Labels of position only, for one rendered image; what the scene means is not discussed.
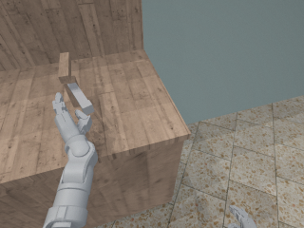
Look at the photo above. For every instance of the left robot forearm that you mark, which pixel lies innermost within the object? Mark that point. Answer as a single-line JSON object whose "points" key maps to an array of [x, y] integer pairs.
{"points": [[69, 207]]}

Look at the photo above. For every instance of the robot right hand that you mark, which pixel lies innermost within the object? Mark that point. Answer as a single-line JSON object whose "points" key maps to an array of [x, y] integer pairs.
{"points": [[242, 217]]}

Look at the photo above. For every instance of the robot left hand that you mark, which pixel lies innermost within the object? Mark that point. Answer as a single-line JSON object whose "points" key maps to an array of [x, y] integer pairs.
{"points": [[64, 122]]}

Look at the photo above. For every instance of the tap lever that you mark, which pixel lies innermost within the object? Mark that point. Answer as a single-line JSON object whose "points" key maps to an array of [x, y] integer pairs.
{"points": [[85, 104]]}

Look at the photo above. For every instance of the counter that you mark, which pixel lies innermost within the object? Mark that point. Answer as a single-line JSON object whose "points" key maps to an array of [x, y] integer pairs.
{"points": [[137, 130]]}

